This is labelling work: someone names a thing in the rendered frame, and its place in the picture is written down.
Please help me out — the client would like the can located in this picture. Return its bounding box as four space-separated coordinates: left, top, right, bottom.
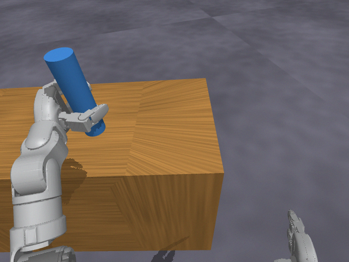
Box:
44 47 106 136

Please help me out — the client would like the left robot hand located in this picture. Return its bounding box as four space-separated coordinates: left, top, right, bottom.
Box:
34 79 109 133

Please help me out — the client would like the left robot arm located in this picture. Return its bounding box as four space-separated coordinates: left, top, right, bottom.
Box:
10 120 76 262

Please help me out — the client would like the right robot hand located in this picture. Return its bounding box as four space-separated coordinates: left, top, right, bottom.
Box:
273 210 318 262

